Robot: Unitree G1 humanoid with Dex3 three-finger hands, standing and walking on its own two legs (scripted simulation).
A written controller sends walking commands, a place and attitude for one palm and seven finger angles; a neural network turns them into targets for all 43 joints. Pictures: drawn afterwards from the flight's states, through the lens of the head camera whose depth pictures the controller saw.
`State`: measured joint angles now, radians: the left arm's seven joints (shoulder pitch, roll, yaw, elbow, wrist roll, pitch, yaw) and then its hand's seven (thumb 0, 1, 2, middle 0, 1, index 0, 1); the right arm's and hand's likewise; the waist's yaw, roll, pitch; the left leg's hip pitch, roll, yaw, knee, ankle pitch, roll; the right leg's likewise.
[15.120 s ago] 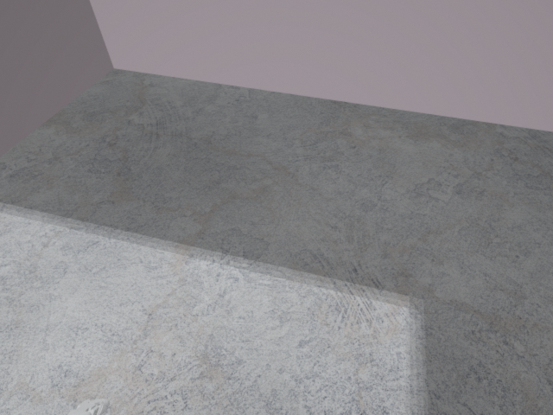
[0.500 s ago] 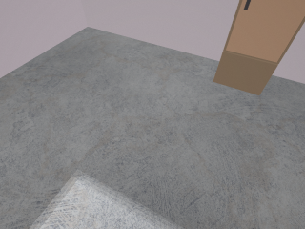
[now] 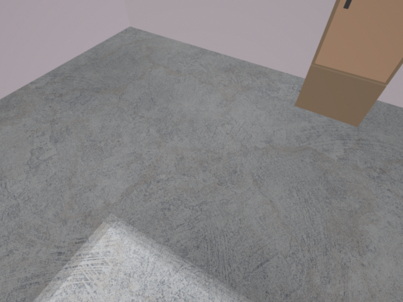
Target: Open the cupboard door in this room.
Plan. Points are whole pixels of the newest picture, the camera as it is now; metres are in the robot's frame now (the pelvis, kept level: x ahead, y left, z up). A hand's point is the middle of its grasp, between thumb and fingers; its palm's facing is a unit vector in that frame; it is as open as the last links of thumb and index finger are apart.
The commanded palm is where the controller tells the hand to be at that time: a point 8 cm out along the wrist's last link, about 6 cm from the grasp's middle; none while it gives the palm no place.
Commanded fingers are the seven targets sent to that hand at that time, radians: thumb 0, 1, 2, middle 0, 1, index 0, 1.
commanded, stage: stand and wait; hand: left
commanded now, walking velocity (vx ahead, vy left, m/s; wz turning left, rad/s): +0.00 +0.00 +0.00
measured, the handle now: out of the picture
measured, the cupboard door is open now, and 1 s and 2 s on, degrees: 0 0 0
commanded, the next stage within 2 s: turn or walk to find it in 0.60 s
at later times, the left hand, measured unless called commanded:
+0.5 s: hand out of the picture +0.02 +0.18 -0.16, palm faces +0.12 -0.95 -0.28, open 7.3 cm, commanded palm none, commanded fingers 0.00 0.90 0.90 -0.20 -0.30 -0.20 -0.30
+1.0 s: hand out of the picture +0.04 +0.21 -0.16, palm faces +0.03 -0.97 -0.26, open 7.3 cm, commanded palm none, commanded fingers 0.00 0.90 0.90 -0.20 -0.30 -0.20 -0.30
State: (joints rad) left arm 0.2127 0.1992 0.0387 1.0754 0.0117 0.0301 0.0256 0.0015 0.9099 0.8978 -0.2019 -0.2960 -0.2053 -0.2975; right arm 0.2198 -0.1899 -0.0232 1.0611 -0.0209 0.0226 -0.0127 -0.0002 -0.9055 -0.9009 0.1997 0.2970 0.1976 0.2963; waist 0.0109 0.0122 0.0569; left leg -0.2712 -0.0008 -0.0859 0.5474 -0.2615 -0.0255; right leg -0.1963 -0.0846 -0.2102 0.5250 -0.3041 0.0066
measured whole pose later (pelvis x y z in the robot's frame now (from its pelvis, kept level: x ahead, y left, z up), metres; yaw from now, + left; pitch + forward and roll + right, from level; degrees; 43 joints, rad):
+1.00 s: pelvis -0.01 -0.01 +0.01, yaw +2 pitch -3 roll +0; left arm 0.16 0.26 0.01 1.08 0.01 0.01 0.00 0.00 0.91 0.90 -0.20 -0.30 -0.21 -0.30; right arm 0.17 -0.25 0.00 1.10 -0.01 0.00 -0.01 0.00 -0.90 -0.90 0.20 0.30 0.20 0.30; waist 0.00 0.00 0.07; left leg -0.19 0.03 -0.02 0.45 -0.21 -0.03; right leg -0.10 0.00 -0.02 0.43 -0.29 -0.01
